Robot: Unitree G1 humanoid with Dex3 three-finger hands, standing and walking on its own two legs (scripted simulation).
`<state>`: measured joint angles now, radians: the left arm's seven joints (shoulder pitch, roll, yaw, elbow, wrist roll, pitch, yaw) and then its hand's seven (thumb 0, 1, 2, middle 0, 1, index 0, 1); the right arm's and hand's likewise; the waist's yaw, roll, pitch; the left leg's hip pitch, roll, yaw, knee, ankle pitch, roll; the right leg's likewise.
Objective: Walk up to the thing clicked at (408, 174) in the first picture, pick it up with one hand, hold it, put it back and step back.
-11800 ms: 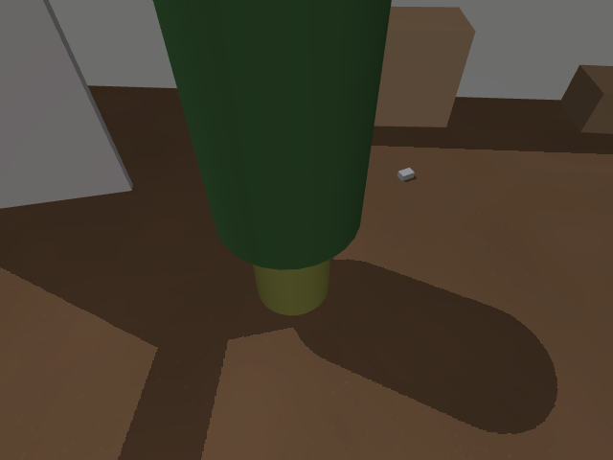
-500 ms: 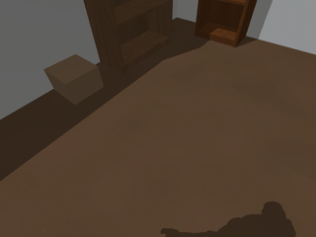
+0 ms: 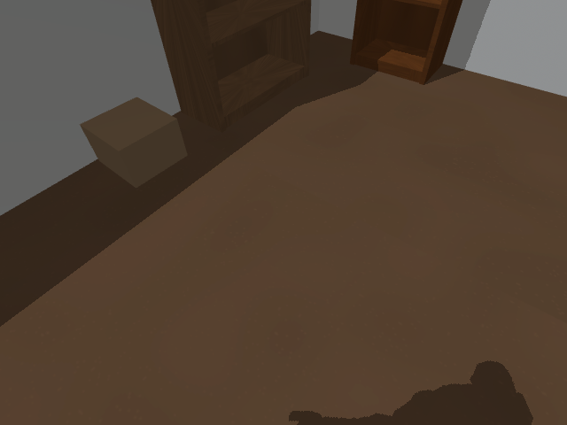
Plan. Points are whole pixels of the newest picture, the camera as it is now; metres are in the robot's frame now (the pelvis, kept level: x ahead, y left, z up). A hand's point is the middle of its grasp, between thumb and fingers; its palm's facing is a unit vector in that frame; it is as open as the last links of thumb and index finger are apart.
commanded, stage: stand
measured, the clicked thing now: out of the picture +0.20 +1.10 -0.77
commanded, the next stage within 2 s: walk up in 0.04 s
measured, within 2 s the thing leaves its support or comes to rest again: neither
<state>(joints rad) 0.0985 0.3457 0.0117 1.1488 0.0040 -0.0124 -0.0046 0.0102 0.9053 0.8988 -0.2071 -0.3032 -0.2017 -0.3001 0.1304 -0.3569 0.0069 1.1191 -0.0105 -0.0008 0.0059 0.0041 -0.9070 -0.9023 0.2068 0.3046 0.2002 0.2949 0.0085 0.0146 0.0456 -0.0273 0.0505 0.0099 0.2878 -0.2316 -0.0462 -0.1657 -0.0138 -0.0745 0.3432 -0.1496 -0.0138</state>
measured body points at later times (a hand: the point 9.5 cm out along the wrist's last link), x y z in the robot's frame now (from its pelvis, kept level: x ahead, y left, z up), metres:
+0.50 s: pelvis +0.09 +0.06 -0.01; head +0.08 +0.09 +0.44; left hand +0.15 +0.39 -0.14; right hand +0.12 -0.28 -0.10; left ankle +0.08 +0.17 -0.75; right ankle +0.13 -0.09 -0.68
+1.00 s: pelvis +0.33 +0.00 -0.01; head +0.36 -0.02 +0.44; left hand +0.45 +0.30 -0.11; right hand +0.38 -0.32 -0.13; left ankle +0.33 +0.15 -0.68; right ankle +0.34 -0.11 -0.75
